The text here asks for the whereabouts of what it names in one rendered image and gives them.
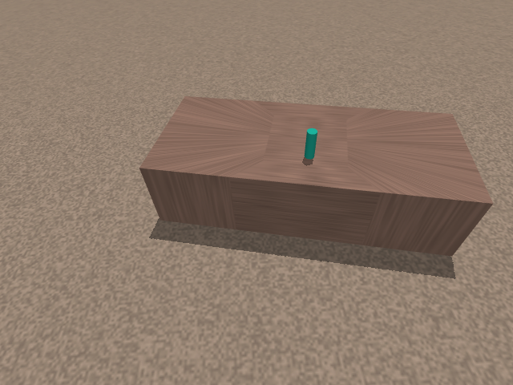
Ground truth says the can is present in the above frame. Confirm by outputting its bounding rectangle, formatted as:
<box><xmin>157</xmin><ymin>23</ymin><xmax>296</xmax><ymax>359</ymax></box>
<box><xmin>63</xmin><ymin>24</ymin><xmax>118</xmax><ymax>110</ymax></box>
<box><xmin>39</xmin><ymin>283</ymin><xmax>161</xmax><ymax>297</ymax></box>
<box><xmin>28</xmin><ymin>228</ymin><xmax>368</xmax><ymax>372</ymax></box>
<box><xmin>305</xmin><ymin>128</ymin><xmax>317</xmax><ymax>159</ymax></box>

